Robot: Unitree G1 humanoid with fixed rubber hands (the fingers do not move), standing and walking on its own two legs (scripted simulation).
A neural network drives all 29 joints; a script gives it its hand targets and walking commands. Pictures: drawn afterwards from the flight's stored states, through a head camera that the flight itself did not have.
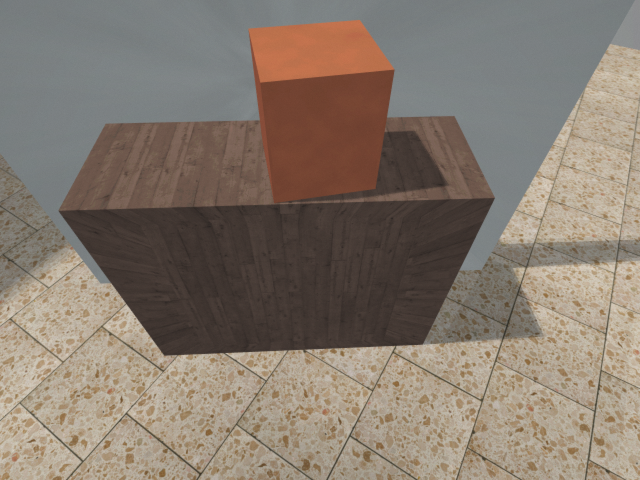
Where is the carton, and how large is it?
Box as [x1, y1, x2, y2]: [248, 20, 394, 202]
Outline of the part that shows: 359,20 248,29 262,140 274,202 375,188 394,69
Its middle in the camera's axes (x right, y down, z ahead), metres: +0.00 -0.24 +0.74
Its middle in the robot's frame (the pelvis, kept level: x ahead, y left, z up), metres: +0.74 +0.02 +0.06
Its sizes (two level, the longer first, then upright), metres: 0.210 0.200 0.250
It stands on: a pedestal, 0.68 m high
